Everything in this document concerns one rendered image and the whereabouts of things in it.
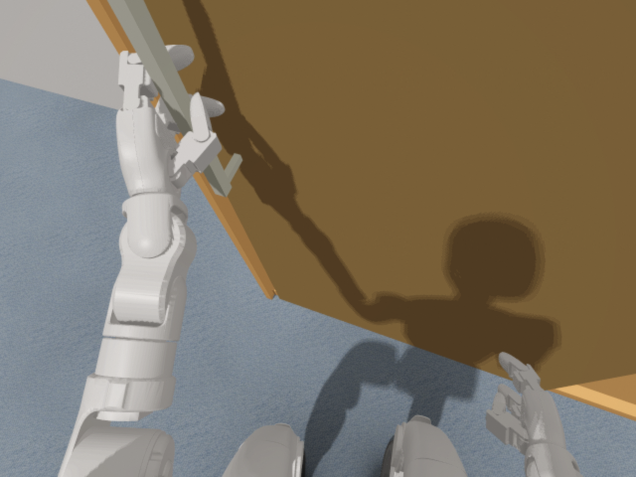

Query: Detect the handle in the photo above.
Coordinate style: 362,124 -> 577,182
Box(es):
107,0 -> 242,197

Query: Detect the robot right forearm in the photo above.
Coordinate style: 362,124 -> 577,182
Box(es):
525,443 -> 583,477

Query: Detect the robot left upper arm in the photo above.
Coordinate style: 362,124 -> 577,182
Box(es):
63,425 -> 175,477

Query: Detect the right robot hand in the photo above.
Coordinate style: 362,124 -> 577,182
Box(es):
486,352 -> 566,455

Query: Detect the left robot hand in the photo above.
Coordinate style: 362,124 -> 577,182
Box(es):
116,45 -> 225,199

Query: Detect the robot left thigh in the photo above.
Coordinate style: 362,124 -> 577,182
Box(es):
222,425 -> 304,477

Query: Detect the robot right thigh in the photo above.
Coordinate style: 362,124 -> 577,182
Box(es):
391,421 -> 468,477

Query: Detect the wardrobe door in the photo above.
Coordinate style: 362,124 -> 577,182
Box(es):
579,374 -> 636,404
144,0 -> 636,391

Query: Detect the robot thigh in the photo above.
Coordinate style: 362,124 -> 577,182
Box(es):
222,425 -> 304,477
391,421 -> 468,477

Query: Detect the robot left forearm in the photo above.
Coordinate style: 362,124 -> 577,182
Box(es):
58,192 -> 197,477

